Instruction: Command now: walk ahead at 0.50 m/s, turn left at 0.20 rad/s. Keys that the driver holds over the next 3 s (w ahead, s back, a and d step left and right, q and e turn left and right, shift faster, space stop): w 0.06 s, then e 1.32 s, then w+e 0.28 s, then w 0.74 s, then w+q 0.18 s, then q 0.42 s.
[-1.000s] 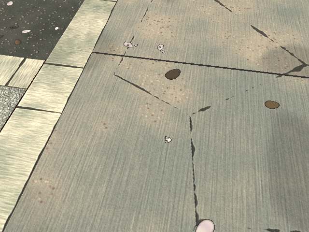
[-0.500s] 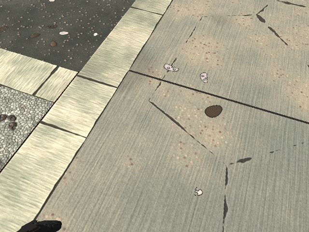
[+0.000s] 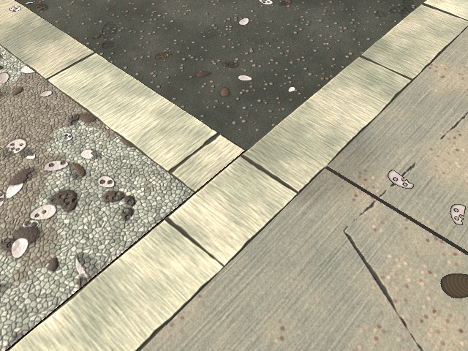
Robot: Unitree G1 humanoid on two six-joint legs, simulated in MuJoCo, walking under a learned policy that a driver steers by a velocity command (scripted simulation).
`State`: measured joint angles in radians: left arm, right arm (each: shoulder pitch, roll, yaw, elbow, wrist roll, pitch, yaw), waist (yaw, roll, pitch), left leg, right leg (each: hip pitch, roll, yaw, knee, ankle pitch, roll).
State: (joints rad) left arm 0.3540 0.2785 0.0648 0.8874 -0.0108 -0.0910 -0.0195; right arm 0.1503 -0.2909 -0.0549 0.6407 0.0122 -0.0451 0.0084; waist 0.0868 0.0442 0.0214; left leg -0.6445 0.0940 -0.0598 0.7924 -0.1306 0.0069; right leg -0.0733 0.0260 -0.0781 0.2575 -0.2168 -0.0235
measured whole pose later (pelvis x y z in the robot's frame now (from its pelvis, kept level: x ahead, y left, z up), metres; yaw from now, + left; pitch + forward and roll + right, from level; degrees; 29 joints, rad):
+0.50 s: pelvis +0.18 +0.04 +0.00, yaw -10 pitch +1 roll +1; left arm 0.16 0.31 0.07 0.76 -0.01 0.05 0.00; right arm 0.16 -0.28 -0.07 0.76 -0.02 -0.03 -0.02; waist -0.01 -0.03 0.06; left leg -0.23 0.04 0.20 0.38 -0.17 0.03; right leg -0.54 -0.08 -0.02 0.84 -0.27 0.06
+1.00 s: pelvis +0.21 +0.01 -0.01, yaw -28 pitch +3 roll +2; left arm 0.16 0.32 0.08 0.66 -0.01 0.04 0.03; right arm 0.08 -0.30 -0.08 0.78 0.01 0.00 -0.02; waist 0.02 0.00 0.04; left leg -0.41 -0.03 -0.09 0.72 -0.35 -0.08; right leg -0.33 0.08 0.15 0.48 -0.19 -0.04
